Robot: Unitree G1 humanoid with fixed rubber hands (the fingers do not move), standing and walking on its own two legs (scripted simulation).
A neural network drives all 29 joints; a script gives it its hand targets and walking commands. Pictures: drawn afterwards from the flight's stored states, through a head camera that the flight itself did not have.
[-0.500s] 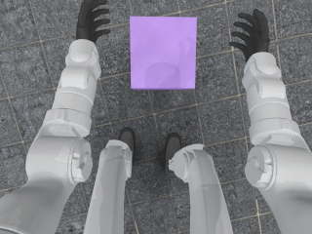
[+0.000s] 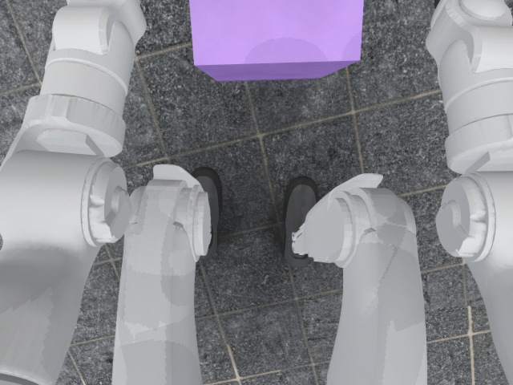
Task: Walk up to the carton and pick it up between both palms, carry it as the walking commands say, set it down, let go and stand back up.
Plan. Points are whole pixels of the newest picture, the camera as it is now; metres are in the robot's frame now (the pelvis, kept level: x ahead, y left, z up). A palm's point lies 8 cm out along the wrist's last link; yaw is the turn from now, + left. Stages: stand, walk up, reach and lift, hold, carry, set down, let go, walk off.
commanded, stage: reach and lift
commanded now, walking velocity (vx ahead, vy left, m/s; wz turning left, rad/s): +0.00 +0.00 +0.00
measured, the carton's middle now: out of the picture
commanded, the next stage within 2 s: none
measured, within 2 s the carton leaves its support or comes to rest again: leaves its support in 2.00 s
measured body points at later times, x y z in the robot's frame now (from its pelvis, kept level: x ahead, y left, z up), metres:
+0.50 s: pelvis +0.01 +0.00 -0.07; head +0.40 +0.01 +0.15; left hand +0.58 +0.19 -0.26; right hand +0.57 -0.18 -0.27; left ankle +0.15 +0.13 -0.40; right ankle +0.14 -0.08 -0.40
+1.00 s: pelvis +0.01 +0.00 -0.07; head +0.40 +0.01 +0.15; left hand +0.58 +0.18 -0.26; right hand +0.58 -0.15 -0.27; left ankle +0.15 +0.13 -0.40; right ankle +0.14 -0.08 -0.40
